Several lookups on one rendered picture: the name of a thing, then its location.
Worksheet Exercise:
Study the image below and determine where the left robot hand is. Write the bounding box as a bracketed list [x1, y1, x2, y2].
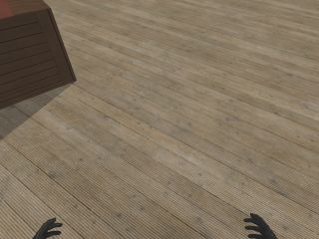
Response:
[32, 217, 63, 239]

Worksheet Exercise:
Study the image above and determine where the carton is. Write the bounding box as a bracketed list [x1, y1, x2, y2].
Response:
[0, 0, 14, 19]

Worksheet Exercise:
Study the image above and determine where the pedestal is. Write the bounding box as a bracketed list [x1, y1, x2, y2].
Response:
[0, 0, 77, 110]

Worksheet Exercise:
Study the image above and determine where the right robot hand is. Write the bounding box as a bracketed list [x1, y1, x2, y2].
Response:
[243, 213, 277, 239]

